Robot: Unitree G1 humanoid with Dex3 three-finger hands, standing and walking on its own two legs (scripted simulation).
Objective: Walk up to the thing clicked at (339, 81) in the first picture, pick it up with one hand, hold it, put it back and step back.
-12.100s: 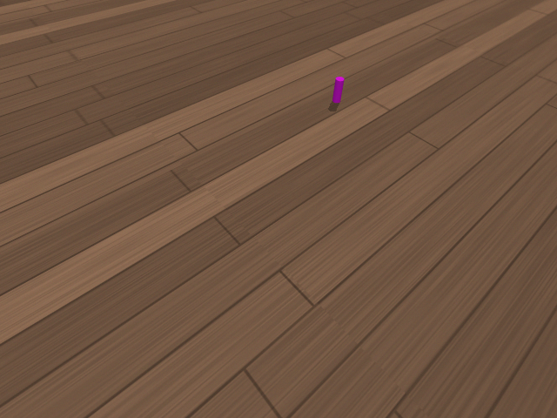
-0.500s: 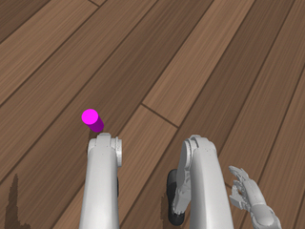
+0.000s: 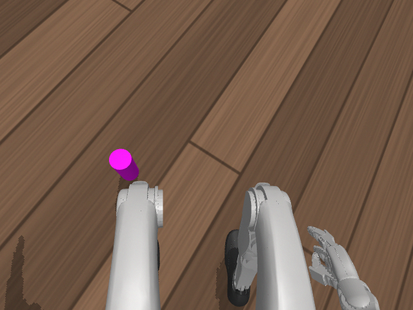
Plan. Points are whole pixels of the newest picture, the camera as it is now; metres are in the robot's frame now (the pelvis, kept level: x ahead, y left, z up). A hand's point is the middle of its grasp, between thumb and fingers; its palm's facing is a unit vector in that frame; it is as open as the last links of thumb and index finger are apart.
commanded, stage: approach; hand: left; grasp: from the side
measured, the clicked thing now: (125, 166) +0.40 +0.22 -0.31
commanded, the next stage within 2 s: close in in 0.44 s
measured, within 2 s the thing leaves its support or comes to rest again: neither
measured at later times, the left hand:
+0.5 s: hand (69, 175) +0.35 +0.32 -0.21, palm faces +0.06 -1.00 +0.03, open 17.1 cm
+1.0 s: hand (110, 171) +0.37 +0.25 -0.26, palm faces +0.05 -1.00 +0.03, open 17.6 cm
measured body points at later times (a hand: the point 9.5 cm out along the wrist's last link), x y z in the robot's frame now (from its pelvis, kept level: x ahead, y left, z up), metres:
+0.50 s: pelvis +0.00 +0.01 -0.09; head +0.21 +0.13 +0.28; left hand +0.34 +0.37 -0.20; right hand +0.20 -0.26 -0.15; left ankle +0.08 +0.13 -0.35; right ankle +0.10 -0.13 -0.35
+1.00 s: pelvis -0.02 +0.02 -0.11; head +0.19 +0.18 +0.25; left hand +0.37 +0.30 -0.26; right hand +0.15 -0.24 -0.14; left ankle +0.08 +0.13 -0.35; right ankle +0.10 -0.13 -0.35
